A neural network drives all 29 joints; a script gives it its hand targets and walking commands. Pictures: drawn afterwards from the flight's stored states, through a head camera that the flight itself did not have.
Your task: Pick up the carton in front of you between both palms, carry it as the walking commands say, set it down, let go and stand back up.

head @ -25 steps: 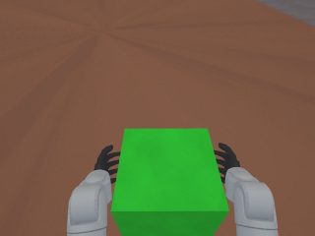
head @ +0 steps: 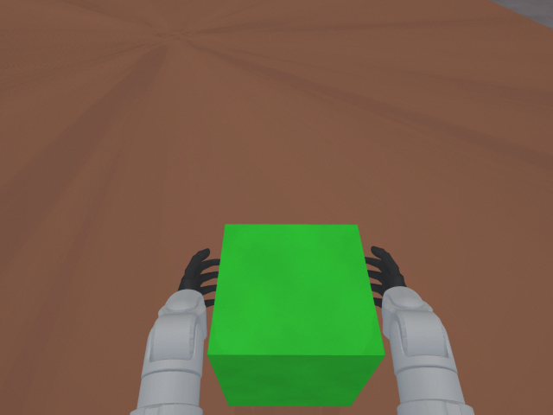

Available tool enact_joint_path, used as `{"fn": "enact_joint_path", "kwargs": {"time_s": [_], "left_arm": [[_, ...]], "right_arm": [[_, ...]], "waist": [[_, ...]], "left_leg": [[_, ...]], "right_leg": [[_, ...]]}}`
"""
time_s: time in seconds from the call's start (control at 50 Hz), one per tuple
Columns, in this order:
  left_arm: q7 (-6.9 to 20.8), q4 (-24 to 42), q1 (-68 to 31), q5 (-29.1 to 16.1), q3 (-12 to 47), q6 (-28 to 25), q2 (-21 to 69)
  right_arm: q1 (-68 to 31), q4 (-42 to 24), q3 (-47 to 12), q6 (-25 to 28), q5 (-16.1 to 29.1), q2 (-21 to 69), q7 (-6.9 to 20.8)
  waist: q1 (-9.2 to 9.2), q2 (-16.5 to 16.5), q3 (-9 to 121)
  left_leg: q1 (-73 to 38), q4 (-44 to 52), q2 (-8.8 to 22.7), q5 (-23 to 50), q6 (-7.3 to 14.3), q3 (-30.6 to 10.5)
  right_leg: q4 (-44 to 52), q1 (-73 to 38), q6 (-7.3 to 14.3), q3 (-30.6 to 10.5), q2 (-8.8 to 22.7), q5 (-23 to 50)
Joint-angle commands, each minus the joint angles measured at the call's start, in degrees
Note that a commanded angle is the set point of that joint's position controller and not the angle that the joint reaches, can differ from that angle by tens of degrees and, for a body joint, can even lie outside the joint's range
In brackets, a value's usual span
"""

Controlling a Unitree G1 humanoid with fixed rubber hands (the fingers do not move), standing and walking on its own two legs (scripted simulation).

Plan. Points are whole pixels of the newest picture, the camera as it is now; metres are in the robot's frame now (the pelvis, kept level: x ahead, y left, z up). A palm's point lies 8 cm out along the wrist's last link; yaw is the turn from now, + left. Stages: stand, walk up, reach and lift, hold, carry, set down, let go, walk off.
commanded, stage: carry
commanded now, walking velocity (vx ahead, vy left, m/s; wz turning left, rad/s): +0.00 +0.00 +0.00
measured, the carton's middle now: (290, 319) +0.29 +0.00 -0.05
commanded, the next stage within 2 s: none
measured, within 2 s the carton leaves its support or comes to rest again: neither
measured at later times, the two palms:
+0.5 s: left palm (195, 296) +0.28 +0.14 +0.04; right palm (397, 292) +0.29 -0.16 +0.04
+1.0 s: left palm (193, 218) +0.42 +0.16 +0.05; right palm (366, 217) +0.42 -0.14 +0.05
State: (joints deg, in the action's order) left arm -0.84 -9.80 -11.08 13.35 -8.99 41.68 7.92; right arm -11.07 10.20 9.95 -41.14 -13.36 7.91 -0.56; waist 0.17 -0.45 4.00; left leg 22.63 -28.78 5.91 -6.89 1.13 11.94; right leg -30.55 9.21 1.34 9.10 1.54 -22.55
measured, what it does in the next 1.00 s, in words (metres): walks ahead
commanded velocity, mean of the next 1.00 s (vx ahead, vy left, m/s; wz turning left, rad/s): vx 0.26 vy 0.00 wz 0.00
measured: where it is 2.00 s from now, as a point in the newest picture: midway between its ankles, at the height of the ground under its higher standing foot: (288, 389)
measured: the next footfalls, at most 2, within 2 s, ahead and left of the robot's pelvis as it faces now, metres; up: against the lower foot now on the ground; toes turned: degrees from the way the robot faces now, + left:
right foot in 1.16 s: +0.38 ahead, -0.12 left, +0.00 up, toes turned -4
left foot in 1.48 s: +0.46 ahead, +0.11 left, +0.00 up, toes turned -10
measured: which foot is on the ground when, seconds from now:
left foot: down 0.00-1.00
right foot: down 0.00-0.78, up 0.80-1.00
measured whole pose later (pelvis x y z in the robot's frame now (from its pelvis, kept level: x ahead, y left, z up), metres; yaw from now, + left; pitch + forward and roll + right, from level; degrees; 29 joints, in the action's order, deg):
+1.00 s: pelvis +0.14 +0.02 +0.02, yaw +0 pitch +4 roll -1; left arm -1.5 -0.7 -7.4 10.9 -7.0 42.2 7.5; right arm -7.6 1.4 6.6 -41.9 -10.4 7.5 -2.1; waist 1.2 0.7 3.0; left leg 6.2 -14.8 3.6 -12.4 0.6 12.3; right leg -41.9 27.9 -0.8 6.8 5.3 -16.8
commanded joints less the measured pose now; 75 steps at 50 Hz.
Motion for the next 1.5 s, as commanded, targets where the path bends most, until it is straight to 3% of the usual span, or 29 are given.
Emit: {"fn": "enact_joint_path", "kwargs": {"time_s": [0.0, 0.12, 0.48, 0.52, 0.56, 0.58, 0.62, 0.66, 0.72, 0.74, 0.76, 0.78, 0.8, 0.82, 0.86, 0.94, 1.06, 1.12, 1.14, 1.16, 1.18, 1.2, 1.24, 1.28, 1.34, 1.4, 1.44, 1.46, 1.48], "left_arm": [[11.3, 3.6, -26.0, -12.3, 29.7, -5.2, 47.6], [11.5, 8.1, -24.1, -14.8, 33.9, -2.9, 50.3], [11.5, 8.1, -23.4, -14.4, 32.6, -1.1, 48.6], [11.5, 7.9, -23.7, -14.4, 32.5, -1.1, 48.8], [11.5, 8.0, -25.4, -14.0, 32.3, -1.2, 49.1], [11.5, 7.8, -26.6, -14.1, 32.1, -1.4, 49.3], [11.3, 8.5, -27.8, -14.0, 32.5, -1.9, 49.3], [11.0, 9.1, -27.5, -14.3, 33.3, -1.9, 49.2], [10.4, 7.9, -24.2, -14.0, 33.3, -1.4, 48.8], [10.4, 7.0, -23.1, -13.5, 32.9, -1.3, 48.4], [10.7, 7.4, -23.6, -13.3, 32.7, -0.9, 48.2], [11.0, 7.9, -23.7, -13.7, 33.3, -0.7, 48.2], [11.3, 8.1, -23.2, -14.2, 33.5, -1.0, 48.5], [11.6, 8.6, -23.7, -14.8, 33.9, -1.5, 49.2], [11.6, 9.9, -23.6, -16.1, 35.4, -2.3, 50.0], [10.1, 14.1, -22.8, -16.2, 37.0, -2.0, 48.7], [9.7, 11.7, -19.1, -13.4, 33.5, -1.1, 44.2], [10.3, 9.0, -19.3, -13.0, 31.9, -1.8, 44.7], [10.6, 8.1, -19.6, -13.0, 31.6, -1.8, 45.9], [10.6, 7.2, -18.7, -12.6, 30.3, -1.8, 45.0], [10.8, 6.6, -18.1, -13.4, 30.1, -2.1, 45.8], [11.2, 6.7, -17.7, -14.4, 31.1, -2.5, 47.1], [11.6, 6.9, -17.9, -14.9, 31.9, -4.1, 48.9], [11.9, 8.6, -19.6, -15.8, 33.8, -5.8, 49.8], [11.9, 11.4, -20.8, -17.3, 36.3, -6.9, 50.4], [11.1, 15.3, -19.7, -17.5, 38.0, -5.8, 49.0], [10.4, 16.0, -18.7, -16.6, 37.2, -3.9, 46.6], [10.0, 15.5, -18.3, -15.7, 36.2, -2.8, 45.2], [9.6, 14.5, -18.0, -14.8, 34.9, -1.7, 43.7]], "right_arm": [[-26.2, -3.3, -30.1, 4.8, 12.4, 47.4, 11.6], [-23.9, -7.6, -33.8, 2.6, 14.3, 50.1, 11.6], [-23.3, -7.9, -33.0, 0.6, 14.0, 48.6, 11.3], [-23.9, -7.7, -33.0, 0.7, 14.0, 49.1, 11.4], [-26.0, -8.0, -33.0, 0.8, 14.1, 49.0, 11.5], [-27.4, -8.0, -32.8, 1.1, 13.9, 48.7, 11.5], [-29.0, -8.0, -32.7, 1.6, 14.1, 48.9, 11.6], [-27.6, -7.6, -32.4, 1.8, 14.0, 48.7, 11.6], [-23.7, -6.6, -32.0, 1.4, 14.0, 47.5, 11.4], [-22.5, -5.6, -31.3, 1.2, 13.7, 47.4, 11.4], [-19.7, -4.2, -30.2, 1.1, 12.8, 47.4, 11.3], [-18.5, -4.5, -30.1, 0.9, 12.5, 47.6, 11.3], [-18.7, -6.1, -30.8, 1.1, 12.8, 47.8, 11.3], [-20.2, -7.4, -31.8, 1.3, 13.5, 48.5, 11.3], [-23.3, -11.0, -35.6, 2.0, 15.6, 49.7, 11.1], [-25.0, -16.1, -38.8, 1.7, 18.1, 47.6, 10.8], [-17.8, -11.3, -33.0, 0.7, 13.5, 42.6, 10.1], [-19.0, -9.8, -31.8, 1.0, 12.5, 43.8, 10.0], [-19.6, -9.0, -31.7, 0.9, 12.4, 44.6, 10.0], [-19.5, -9.0, -33.0, 0.6, 12.5, 45.2, 10.2], [-19.3, -9.5, -33.7, 0.6, 12.6, 45.5, 10.3], [-19.7, -9.4, -34.9, 0.9, 13.2, 46.4, 10.4], [-20.8, -9.7, -35.8, 2.6, 14.1, 48.1, 10.8], [-20.9, -10.4, -37.1, 4.4, 14.4, 49.6, 10.7], [-20.1, -12.8, -39.4, 5.5, 15.0, 50.5, 10.2], [-20.6, -17.1, -41.3, 4.2, 16.6, 48.5, 9.8], [-19.5, -17.3, -40.7, 2.4, 16.4, 46.3, 9.6], [-19.1, -16.7, -39.6, 1.5, 15.8, 45.1, 9.5], [-18.9, -15.3, -37.9, 0.5, 15.3, 43.6, 9.5]], "waist": [[-0.20, 0.4, 13.4], [-0.24, 0.4, 15.6], [-0.34, -0.1, 13.5], [-0.74, -1.9, 12.6], [-1.11, -6.3, 6.5], [-1.33, -7.1, 2.5], [-1.87, -6.3, -0.2], [-1.94, -5.4, 2.8], [-0.84, -5.1, 9.2], [-0.10, -3.2, 12.9], [1.30, 6.9, 15.7], [1.84, 16.3, 16.7], [1.37, 13.4, 15.1], [1.29, 7.4, 14.6], [0.94, 2.3, 12.8], [1.06, 7.2, 12.0], [1.07, 10.9, 8.8], [-0.26, 6.3, 9.9], [-0.99, 2.7, 12.2], [-1.58, -10.9, 15.8], [-1.84, -18.9, 16.7], [-1.50, -13.5, 17.0], [-1.06, -5.5, 17.9], [-0.92, -5.8, 18.2], [-0.44, -8.0, 19.5], [-0.65, -9.5, 19.7], [-0.34, -6.6, 18.2], [-0.36, -4.7, 17.9], [-0.70, 0.8, 17.5]], "left_leg": [[-13.1, 1.2, 4.4, 9.1, 0.0, -6.1], [-13.9, 0.1, 4.6, 13.1, 0.2, -5.9], [-12.5, -0.1, 4.3, 11.2, -0.2, -5.4], [-12.0, 1.5, 3.4, -2.2, -0.7, -3.2], [-5.9, -2.5, 0.3, -14.3, -2.3, 0.5], [-1.5, -5.1, -0.8, -14.4, -2.7, 1.0], [5.2, -8.4, 0.0, -13.9, -2.5, -1.3], [8.5, -6.6, -0.6, -14.0, -1.7, -1.3], [-7.5, 6.3, -4.2, -7.9, 0.0, 2.5], [-22.2, 8.3, -2.7, -5.3, 0.9, 0.5], [-33.3, 11.5, 7.3, -5.9, 5.6, -16.5], [-41.8, 15.1, 16.8, 2.7, 11.7, -33.0], [-40.7, 15.3, 19.7, 10.2, 13.8, -34.1], [-39.2, 14.5, 19.2, 12.2, 13.3, -30.4], [-33.5, 17.4, 16.7, 2.5, 8.7, -22.9], [-28.0, 21.7, 12.4, -3.4, 6.5, -13.4], [-25.3, 19.2, 9.8, 2.1, 4.0, -5.2], [-18.0, 4.5, 5.8, 7.1, 0.8, 1.3], [-11.0, -5.7, 4.2, 6.2, -0.9, 2.2], [1.4, -21.0, -1.7, -5.0, -4.3, 1.8], [9.2, -31.1, -4.6, -23.4, -4.1, -3.1], [10.5, -36.8, -2.5, -25.4, -2.7, -8.3], [9.6, -32.3, 1.0, -21.9, -1.5, -10.7], [4.1, -19.6, -0.2, -16.9, -2.1, -8.6], [-1.3, -8.2, -2.5, -12.7, -3.1, -6.1], [-6.8, 0.8, -2.8, -1.9, -3.0, -3.1], [-13.5, 9.8, -1.4, 10.0, -2.8, -2.1], [-18.2, 10.0, 1.7, 13.3, -2.6, -3.9], [-21.8, 6.7, 6.8, 29.3, -2.1, -7.6]], "right_leg": [[6.1, 4.4, 0.8, -5.5, 7.0, 13.8], [4.4, 3.2, 0.5, -5.2, 7.0, 18.2], [5.0, 3.6, 0.7, -5.2, 7.4, 19.0], [10.5, 3.0, 1.3, -6.3, 8.8, 5.2], [20.8, 3.4, 4.5, -13.4, 12.6, -15.4], [24.5, 3.1, 6.1, -17.2, 15.2, -19.2], [25.8, -2.1, 8.1, -19.2, 17.7, -12.2], [20.7, -12.0, 8.0, -15.7, 17.0, 8.5], [9.1, -11.3, 4.1, -5.6, 12.5, 26.0], [1.8, -3.4, 1.7, -1.3, 10.0, 28.9], [-12.5, 9.8, -1.8, 3.1, 5.5, 24.6], [-22.0, 24.4, -2.9, 1.1, 0.4, 2.3], [-29.0, 28.7, -2.0, -4.8, 1.4, -9.0], [-31.6, 30.6, -1.2, -7.1, 3.0, -9.5], [-23.8, 29.2, -0.9, -7.6, 5.9, -4.4], [-11.3, 24.0, -2.3, -2.3, 4.3, 6.7], [2.1, 16.0, -1.9, 2.5, 2.5, 15.4], [7.7, -0.4, -1.5, 6.6, -0.2, 15.0], [8.4, -9.8, -0.9, 1.7, 3.7, 15.1], [12.9, -18.9, 4.4, -19.8, 17.7, 18.0], [16.6, -22.7, 10.3, -30.2, 24.5, 32.0], [15.1, -21.2, 11.7, -26.1, 25.2, 44.3], [12.6, -18.2, 8.5, -15.2, 21.5, 51.7], [13.6, -14.8, 5.2, -7.6, 17.4, 49.1], [12.4, -13.3, 5.6, -2.3, 15.4, 48.5], [10.7, -11.3, 4.6, 0.2, 14.1, 41.3], [8.2, -7.4, 1.4, 1.1, 11.9, 31.8], [6.2, -3.8, 0.0, 1.2, 11.2, 27.9], [2.9, 0.4, -1.8, 2.1, 8.7, 21.0]]}}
